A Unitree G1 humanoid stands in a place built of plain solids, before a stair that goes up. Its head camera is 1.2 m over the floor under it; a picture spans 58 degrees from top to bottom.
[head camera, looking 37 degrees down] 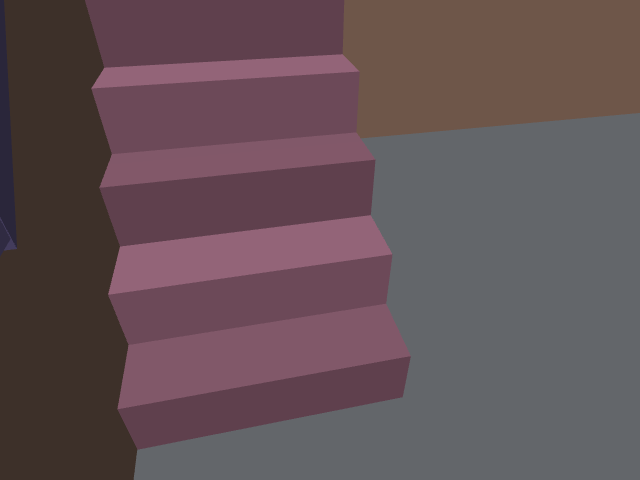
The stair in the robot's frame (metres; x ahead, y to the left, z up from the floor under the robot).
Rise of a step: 0.20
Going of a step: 0.21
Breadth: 0.79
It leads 12 degrees to the left of straight ahead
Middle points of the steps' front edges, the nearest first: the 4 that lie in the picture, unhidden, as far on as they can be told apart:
0.70 0.13 0.20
0.90 0.17 0.40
1.11 0.22 0.61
1.31 0.26 0.81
